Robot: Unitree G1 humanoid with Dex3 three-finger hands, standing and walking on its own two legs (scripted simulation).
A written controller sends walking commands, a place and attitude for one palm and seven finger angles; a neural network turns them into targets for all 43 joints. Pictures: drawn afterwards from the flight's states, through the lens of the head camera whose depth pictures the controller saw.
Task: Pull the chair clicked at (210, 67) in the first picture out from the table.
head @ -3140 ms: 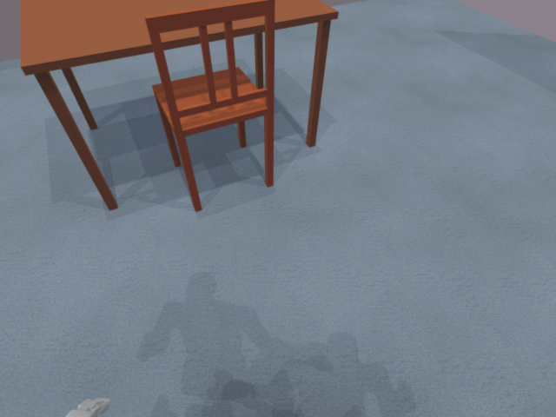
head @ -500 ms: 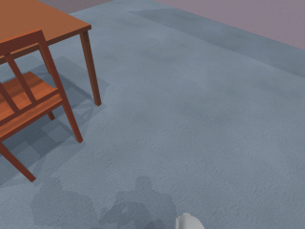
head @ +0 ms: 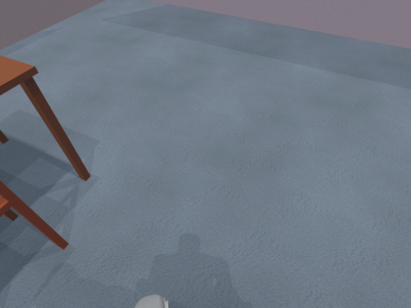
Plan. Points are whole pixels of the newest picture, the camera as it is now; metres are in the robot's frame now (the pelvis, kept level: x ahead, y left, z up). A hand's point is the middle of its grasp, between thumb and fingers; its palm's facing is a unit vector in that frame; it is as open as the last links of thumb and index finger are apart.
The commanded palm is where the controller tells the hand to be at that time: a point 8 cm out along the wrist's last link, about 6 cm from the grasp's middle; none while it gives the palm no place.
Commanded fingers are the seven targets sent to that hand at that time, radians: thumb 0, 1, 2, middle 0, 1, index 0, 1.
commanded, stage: walk to a spot facing it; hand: left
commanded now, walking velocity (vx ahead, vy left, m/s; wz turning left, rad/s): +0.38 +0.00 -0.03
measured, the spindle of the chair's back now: out of the picture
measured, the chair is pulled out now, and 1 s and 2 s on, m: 0.00 0.00 0.00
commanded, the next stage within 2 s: turn to face it in 0.36 s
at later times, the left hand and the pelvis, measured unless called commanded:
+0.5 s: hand (111, 280) +0.22 +0.23 -0.17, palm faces -0.06 -0.99 -0.14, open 7.4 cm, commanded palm none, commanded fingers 0.00 0.90 0.90 -0.20 -0.30 -0.20 -0.30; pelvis +0.18 +0.06 +0.01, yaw -9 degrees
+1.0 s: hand (130, 227) +0.35 +0.22 -0.18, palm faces +0.10 -0.98 -0.16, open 7.3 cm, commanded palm none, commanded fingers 0.00 0.90 0.90 -0.20 -0.30 -0.20 -0.30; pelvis +0.24 +0.04 -0.01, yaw +5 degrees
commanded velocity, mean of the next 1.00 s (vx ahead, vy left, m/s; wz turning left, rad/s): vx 0.10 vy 0.00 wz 0.17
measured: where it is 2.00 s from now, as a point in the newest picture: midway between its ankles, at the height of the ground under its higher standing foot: outside the picture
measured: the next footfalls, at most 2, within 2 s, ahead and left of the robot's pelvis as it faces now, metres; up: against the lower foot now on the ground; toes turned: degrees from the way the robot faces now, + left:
left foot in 0.24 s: +0.23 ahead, +0.16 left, +0.00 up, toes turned +9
right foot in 0.66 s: +0.33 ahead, -0.12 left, +0.00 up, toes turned -17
